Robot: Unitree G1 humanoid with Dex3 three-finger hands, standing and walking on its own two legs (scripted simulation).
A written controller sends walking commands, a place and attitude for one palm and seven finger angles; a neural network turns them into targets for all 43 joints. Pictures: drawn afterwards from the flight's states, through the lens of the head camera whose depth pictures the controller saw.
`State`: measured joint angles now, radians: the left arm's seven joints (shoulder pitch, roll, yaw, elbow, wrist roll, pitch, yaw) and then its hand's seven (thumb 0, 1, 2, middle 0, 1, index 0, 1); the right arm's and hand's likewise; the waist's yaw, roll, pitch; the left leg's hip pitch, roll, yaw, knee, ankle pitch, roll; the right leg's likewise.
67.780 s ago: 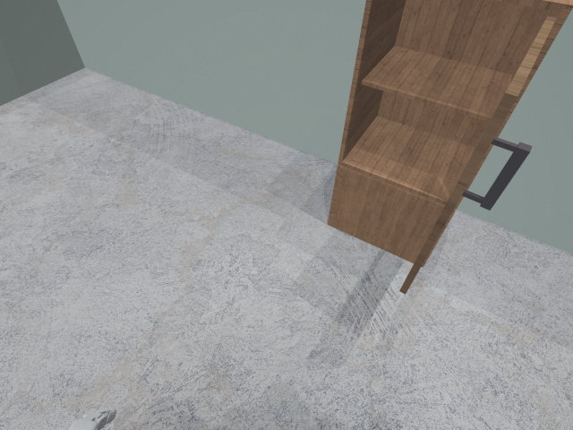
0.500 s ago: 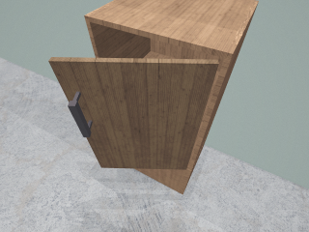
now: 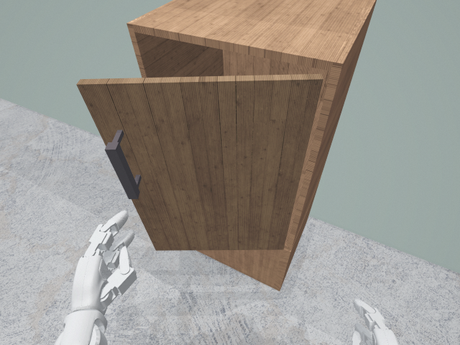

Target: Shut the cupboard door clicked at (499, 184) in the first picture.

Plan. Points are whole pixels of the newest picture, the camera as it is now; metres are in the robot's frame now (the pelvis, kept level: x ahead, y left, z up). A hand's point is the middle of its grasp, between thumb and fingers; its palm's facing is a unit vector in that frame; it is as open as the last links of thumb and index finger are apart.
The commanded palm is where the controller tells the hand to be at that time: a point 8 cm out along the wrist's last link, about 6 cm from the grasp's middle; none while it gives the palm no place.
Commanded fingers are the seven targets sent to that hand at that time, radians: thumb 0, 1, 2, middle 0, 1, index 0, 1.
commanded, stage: raise the hand and make a fist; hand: left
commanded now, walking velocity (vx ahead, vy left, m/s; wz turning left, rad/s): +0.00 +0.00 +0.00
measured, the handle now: (126, 165) +0.44 +0.23 +0.07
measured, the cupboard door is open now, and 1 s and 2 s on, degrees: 27 27 27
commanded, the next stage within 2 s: bring the fist close to the handle in 1.68 s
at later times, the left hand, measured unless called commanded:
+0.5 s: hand (141, 315) +0.18 +0.15 +0.00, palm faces -0.15 -0.99 +0.01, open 4.6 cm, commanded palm +0.14 +0.23 +0.01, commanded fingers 0.00 0.90 0.90 -0.88 -1.04 -0.88 -1.04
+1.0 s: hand (89, 288) +0.20 +0.21 +0.07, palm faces +0.09 -0.99 -0.05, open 3.1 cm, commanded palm +0.17 +0.25 +0.06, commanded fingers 0.00 0.90 0.90 -1.30 -1.50 -1.30 -1.50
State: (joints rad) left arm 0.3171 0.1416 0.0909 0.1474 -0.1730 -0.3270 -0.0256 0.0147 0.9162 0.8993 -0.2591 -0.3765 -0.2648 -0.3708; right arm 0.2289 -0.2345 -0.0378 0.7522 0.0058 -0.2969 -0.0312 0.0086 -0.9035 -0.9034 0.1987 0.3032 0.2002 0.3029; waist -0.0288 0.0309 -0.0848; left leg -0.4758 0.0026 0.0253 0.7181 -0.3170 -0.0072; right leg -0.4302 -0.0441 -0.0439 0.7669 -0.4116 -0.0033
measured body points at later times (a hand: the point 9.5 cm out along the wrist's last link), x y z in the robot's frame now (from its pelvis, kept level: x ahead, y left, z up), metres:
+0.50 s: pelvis -0.05 +0.01 -0.06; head -0.01 +0.00 +0.39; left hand +0.18 +0.21 +0.00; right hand +0.13 -0.21 -0.14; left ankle +0.03 +0.13 -0.71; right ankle -0.01 -0.11 -0.71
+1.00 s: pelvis -0.02 +0.02 -0.03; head +0.01 +0.02 +0.41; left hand +0.19 +0.27 +0.08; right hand +0.18 -0.21 -0.09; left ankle +0.03 +0.13 -0.71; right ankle -0.01 -0.11 -0.71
